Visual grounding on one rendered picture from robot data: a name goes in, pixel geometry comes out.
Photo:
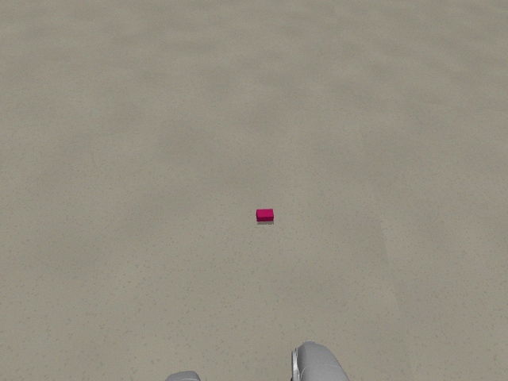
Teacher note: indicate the small box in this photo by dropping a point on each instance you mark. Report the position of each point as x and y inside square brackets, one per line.
[264, 215]

